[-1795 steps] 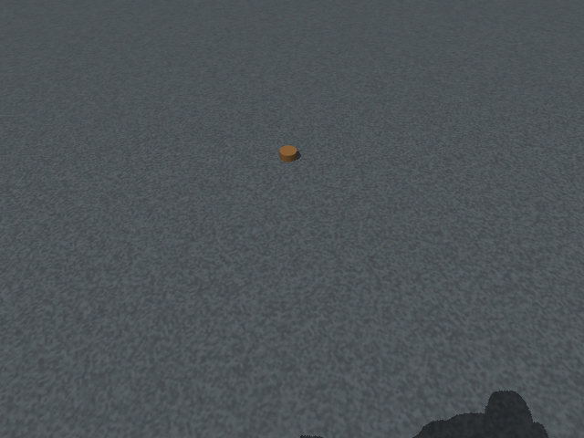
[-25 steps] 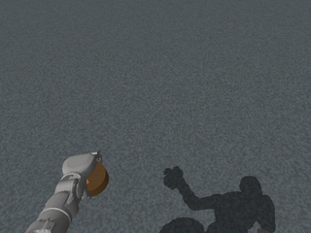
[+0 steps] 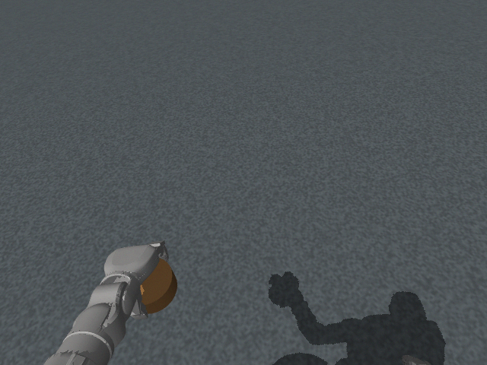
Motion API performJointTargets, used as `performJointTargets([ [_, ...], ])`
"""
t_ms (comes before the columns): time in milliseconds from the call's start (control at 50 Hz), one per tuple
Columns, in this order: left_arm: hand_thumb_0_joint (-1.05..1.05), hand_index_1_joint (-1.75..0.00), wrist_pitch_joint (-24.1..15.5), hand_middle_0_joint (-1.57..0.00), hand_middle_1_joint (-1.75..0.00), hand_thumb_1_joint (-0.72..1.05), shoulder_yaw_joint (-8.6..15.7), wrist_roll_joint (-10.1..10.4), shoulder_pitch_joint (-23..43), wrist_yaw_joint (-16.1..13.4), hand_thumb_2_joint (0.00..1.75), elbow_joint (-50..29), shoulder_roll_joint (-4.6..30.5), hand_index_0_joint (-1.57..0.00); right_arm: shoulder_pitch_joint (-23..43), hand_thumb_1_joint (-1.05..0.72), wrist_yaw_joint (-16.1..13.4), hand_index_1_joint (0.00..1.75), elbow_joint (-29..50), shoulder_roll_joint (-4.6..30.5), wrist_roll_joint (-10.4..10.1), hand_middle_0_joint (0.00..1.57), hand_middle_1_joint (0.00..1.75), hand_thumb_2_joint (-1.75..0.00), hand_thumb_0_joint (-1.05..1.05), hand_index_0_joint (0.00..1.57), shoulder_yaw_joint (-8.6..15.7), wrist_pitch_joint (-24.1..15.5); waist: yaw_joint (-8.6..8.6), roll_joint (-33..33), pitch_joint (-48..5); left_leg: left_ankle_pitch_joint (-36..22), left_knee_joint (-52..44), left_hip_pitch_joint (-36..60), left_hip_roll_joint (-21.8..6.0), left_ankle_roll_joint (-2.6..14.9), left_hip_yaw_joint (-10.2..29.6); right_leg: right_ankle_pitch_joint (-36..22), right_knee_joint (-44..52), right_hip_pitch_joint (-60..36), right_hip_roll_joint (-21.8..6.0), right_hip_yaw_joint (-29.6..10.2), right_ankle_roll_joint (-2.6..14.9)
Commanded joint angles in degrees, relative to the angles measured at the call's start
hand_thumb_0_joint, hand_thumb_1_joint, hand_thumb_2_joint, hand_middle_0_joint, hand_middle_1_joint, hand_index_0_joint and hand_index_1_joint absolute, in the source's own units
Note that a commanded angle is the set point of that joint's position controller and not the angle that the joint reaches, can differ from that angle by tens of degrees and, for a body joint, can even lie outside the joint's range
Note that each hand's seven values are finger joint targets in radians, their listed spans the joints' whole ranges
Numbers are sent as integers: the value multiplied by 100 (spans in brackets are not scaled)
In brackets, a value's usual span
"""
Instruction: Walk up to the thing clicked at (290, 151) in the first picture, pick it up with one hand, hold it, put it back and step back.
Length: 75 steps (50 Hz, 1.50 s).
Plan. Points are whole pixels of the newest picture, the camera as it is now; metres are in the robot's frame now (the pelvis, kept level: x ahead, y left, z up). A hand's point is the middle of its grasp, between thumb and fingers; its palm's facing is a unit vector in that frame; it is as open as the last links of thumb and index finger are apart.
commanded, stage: hold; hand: left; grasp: from above
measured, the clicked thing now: (150, 284) +0.31 +0.22 -0.08
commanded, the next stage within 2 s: crouch in 1.24 s
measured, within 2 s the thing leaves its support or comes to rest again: neither
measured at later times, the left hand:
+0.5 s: hand (140, 300) +0.27 +0.21 -0.04, palm faces -0.45 -0.06 -0.89, open 11.9 cm
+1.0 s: hand (134, 298) +0.27 +0.22 -0.04, palm faces -0.47 -0.05 -0.88, open 12.0 cm
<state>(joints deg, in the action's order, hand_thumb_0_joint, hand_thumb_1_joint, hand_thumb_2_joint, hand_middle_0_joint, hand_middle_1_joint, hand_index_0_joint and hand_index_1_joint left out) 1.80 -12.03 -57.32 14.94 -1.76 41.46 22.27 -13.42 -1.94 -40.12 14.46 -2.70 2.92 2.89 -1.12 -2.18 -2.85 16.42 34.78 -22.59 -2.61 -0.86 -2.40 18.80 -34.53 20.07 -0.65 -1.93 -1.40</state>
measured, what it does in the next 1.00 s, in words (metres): stands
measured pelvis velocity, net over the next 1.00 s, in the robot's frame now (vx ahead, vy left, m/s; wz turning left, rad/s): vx -0.02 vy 0.00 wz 0.00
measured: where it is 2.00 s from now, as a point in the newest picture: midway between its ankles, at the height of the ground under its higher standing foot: outside the picture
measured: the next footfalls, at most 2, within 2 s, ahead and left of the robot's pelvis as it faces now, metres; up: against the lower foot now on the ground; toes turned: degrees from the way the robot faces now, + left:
none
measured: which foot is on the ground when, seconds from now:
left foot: down 0.00-1.00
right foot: down 0.00-1.00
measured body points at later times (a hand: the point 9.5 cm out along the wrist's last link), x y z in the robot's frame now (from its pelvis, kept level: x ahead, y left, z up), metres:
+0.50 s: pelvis -0.02 -0.01 +0.01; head -0.01 -0.03 +0.46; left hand +0.28 +0.22 +0.01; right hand +0.12 -0.26 -0.11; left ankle +0.01 +0.13 -0.73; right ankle -0.01 -0.14 -0.73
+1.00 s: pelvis -0.02 +0.00 +0.01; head -0.01 -0.02 +0.46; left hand +0.29 +0.22 +0.01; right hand +0.13 -0.25 -0.10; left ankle +0.01 +0.13 -0.73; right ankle -0.01 -0.14 -0.73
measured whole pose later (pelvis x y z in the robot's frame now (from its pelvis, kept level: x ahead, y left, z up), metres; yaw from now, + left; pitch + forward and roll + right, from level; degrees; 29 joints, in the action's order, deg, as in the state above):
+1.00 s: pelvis -0.02 +0.00 +0.01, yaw +0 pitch +0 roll +0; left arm 0.8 -13.4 -57.0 12.5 1.8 36.0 23.0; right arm -10.3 -3.3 -39.5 14.3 -3.5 1.7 3.7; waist 0.4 -2.4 -0.1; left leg 11.9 27.8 -16.2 -2.2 -0.8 -2.8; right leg 14.9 -28.7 14.3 -1.0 -2.2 -1.3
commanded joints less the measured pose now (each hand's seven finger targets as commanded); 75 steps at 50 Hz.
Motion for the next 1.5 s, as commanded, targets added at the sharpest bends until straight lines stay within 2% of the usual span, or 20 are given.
performJointTargets([
  [0,0,-105,-24,-69,-113,47,657,-12,1917,-222,95,-1268,1288,-77,291,-89,-45,30,753,811,6,20,30,-89,0,20,251,-206,58,-14,-1469,-1603,-432,1137,299,130,-20,-1664,564,-333,253,126,115],
  [40,0,-106,-18,-71,-113,47,499,19,1876,-183,98,-1235,1121,-78,359,-89,-46,30,785,791,7,20,30,-89,0,20,230,-189,40,76,-1363,-1554,-490,1153,284,138,-4,-1592,607,-320,258,145,111],
  [240,0,-107,-91,-68,-117,46,613,47,1951,-156,95,-1433,1285,-76,580,-89,-104,30,846,803,-13,20,30,-89,0,20,173,-204,60,91,-1186,-1028,-699,1242,304,150,-19,-1052,879,-292,233,98,107],
  [280,0,-107,-82,-68,-116,46,469,79,1997,-151,95,-1489,1105,-76,643,-89,-97,30,865,752,-20,20,30,-89,0,20,143,-217,36,131,-1137,-904,-741,1261,317,164,-33,-948,937,-271,211,75,97],
  [480,0,-109,-49,-69,-117,46,628,54,1914,-95,97,-1507,1327,-77,810,-90,-133,30,845,760,-45,20,30,-89,0,20,121,-217,127,80,-1098,-819,-886,1335,311,142,-37,-793,1034,-379,215,106,118],
  [600,0,-108,-62,-68,-117,45,593,92,1930,17,99,-1728,1278,-76,818,-89,-146,30,847,735,-55,20,30,-89,0,20,107,-220,156,83,-1221,-1108,-907,1462,301,160,-44,-1089,1028,-520,220,113,111],
  [640,0,-109,-76,-70,-116,45,383,115,2020,84,101,-1766,1093,-77,872,-90,-147,30,879,694,-59,20,30,-89,0,20,79,-224,97,128,-1137,-1081,-930,1504,304,169,-49,-1067,1074,-499,208,116,102],
  [700,0,-107,-53,-71,-115,47,602,83,1647,89,99,-1570,1257,-79,896,-90,-157,30,894,703,-73,20,30,-90,0,20,80,-207,198,165,-1004,-1071,-964,1418,327,165,-60,-1025,1120,-530,199,122,107],
  [940,0,-106,-167,-70,-114,45,529,37,2132,36,98,-2038,1231,-77,797,-90,-167,30,859,703,-63,20,30,-89,0,20,102,-181,128,-144,-1451,-1569,-968,1815,277,117,-25,-1477,1005,-608,251,155,158],
  [1040,0,-106,-8,-70,-113,45,620,22,1907,-117,99,-1558,1246,-77,803,-89,-140,30,805,737,-60,20,30,-89,0,20,121,-164,161,64,-1165,-1501,-1005,1638,267,120,-26,-1404,1084,-655,240,210,151],
  [1080,0,-107,10,-67,-115,43,402,4,2007,-63,98,-1545,1062,-75,797,-89,-123,30,801,728,-69,20,30,-89,0,20,131,-164,99,21,-1098,-1392,-1021,1614,273,115,-41,-1332,1095,-569,231,184,156],
  [1120,0,-107,26,-67,-114,42,541,21,1676,2,99,-1327,1175,-74,796,-89,-116,30,799,745,-67,20,30,-89,0,20,145,-155,176,149,-1022,-1364,-1036,1538,261,120,-9,-1269,1123,-639,235,209,150],
  [1140,0,-107,11,-68,-115,43,389,44,1671,63,98,-1489,1031,-76,833,-90,-106,30,838,711,-77,20,30,-89,0,20,130,-158,197,97,-1067,-1389,-1046,1566,270,122,-15,-1297,1096,-661,225,199,163],
  [1180,0,-108,-4,-70,-116,45,513,52,1669,143,101,-1570,1171,-77,814,-89,-115,30,868,726,-77,20,30,-89,0,20,141,-143,204,91,-1176,-1514,-1009,1631,276,131,-27,-1411,1104,-690,217,185,148],
  [1200,0,-109,-12,-69,-116,45,334,50,1611,191,100,-1569,998,-77,834,-90,-112,30,883,701,-75,20,30,-90,0,20,124,-141,171,145,-1114,-1541,-1010,1594,284,141,-23,-1456,1095,-678,217,181,147],
  [1220,0,-107,-36,-69,-115,45,405,58,1735,200,99,-1773,1087,-77,850,-90,-118,30,906,696,-78,20,30,-89,0,20,124,-135,193,80,-1211,-1576,-994,1643,303,147,-40,-1519,1106,-712,201,167,138],
  [1260,0,-106,-68,-69,-114,44,627,43,1651,180,97,-1659,1282,-76,781,-89,-139,30,889,716,-83,20,30,-89,0,20,129,-117,189,71,-1164,-1562,-1000,1605,298,147,-50,-1502,1094,-697,215,161,143],
  [1320,0,-106,-115,-74,-116,52,647,-4,1786,99,90,-1696,1279,-84,799,-92,-147,30,922,714,-76,20,30,-91,0,20,121,-102,162,60,-1107,-1482,-1020,1618,291,150,-46,-1426,1122,-649,214,169,151],
  [1400,0,-109,-167,-66,-115,37,671,-73,1670,-111,103,-1371,1193,-72,729,-88,-140,30,838,736,-53,20,30,-89,0,20,137,-95,104,182,-997,-1413,-973,1537,301,148,-44,-1352,1094,-543,209,172,136],
  [1480,0,-108,-273,-68,-114,38,480,-167,1659,-371,103,-864,957,-73,632,-88,-114,30,765,737,-24,20,30,-89,0,20,163,-74,-37,457,-772,-1253,-852,1288,331,165,-35,-1276,1038,-304,179,167,112],
])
